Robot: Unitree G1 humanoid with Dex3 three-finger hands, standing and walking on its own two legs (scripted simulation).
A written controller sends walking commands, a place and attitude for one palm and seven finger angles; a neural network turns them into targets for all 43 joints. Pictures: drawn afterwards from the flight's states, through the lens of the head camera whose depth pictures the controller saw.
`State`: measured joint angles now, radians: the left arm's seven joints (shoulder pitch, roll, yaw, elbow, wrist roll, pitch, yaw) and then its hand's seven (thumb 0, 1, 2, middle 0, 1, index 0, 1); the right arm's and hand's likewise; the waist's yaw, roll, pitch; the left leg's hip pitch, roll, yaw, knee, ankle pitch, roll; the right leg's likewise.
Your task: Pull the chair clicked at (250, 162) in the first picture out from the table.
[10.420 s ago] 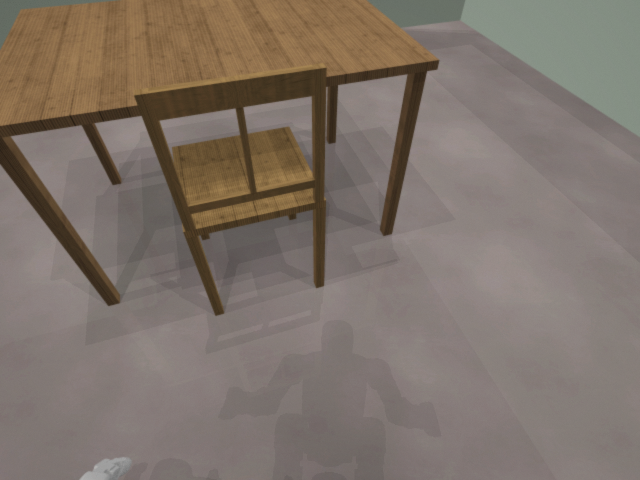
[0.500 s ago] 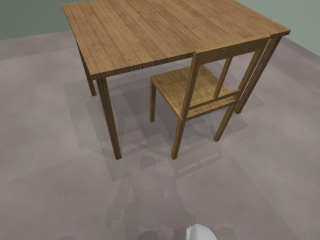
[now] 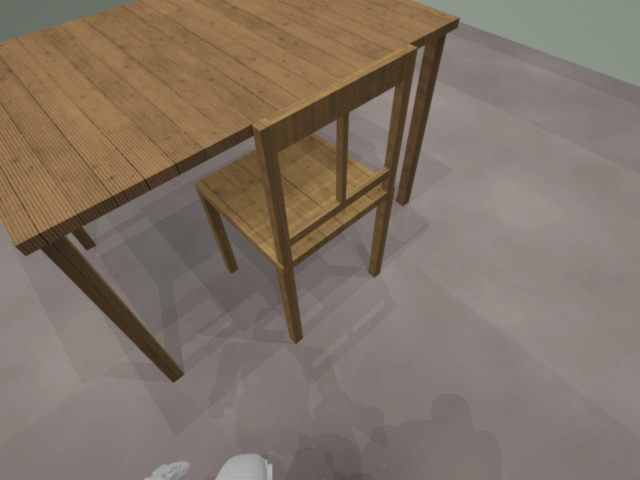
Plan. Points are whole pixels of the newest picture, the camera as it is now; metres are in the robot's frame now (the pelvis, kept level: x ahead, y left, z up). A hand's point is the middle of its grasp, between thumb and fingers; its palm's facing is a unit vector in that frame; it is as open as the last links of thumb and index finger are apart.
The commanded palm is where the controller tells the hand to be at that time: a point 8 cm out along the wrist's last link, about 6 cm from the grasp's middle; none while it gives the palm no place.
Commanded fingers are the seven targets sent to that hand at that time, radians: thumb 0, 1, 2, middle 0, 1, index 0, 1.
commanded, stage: turn to face it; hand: left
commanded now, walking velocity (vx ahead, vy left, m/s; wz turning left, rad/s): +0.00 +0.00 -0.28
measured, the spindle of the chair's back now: (341, 160) +0.76 -0.02 -0.10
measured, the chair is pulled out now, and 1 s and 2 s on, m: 0.00 0.00 0.00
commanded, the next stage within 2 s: take the last steps up to it in 0.22 s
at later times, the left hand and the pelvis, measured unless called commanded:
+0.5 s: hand out of the picture +0.08 +0.24 -0.17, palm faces -0.12 -0.97 -0.19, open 7.4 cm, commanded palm none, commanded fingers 0.00 0.90 0.90 -0.20 -0.30 -0.20 -0.30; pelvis +0.03 +0.05 +0.01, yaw -10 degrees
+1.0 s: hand (255, 450) +0.18 +0.11 -0.16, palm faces -0.15 -0.96 -0.23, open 7.2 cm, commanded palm none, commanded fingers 0.00 0.90 0.90 -0.20 -0.30 -0.20 -0.30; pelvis +0.12 -0.07 +0.01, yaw -11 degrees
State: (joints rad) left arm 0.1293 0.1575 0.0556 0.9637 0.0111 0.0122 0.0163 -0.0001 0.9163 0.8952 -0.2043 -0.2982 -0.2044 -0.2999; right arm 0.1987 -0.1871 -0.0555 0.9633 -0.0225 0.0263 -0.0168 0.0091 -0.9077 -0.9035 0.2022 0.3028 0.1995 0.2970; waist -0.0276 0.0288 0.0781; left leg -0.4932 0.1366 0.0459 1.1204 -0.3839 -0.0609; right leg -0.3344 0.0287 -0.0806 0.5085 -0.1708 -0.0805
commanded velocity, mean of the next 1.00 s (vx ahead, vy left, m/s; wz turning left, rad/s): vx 0.20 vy -0.04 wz -0.12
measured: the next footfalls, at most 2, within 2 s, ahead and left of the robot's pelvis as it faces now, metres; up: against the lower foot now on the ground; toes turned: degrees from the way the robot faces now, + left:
left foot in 0.22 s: +0.07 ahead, +0.15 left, +0.00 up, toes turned +0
right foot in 0.74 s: +0.08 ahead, -0.14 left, +0.00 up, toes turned -18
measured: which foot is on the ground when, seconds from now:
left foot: up 0.00-0.20, down 0.22-0.74, up 0.76-1.00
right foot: down 0.00-0.22, up 0.24-0.72, down 0.74-1.00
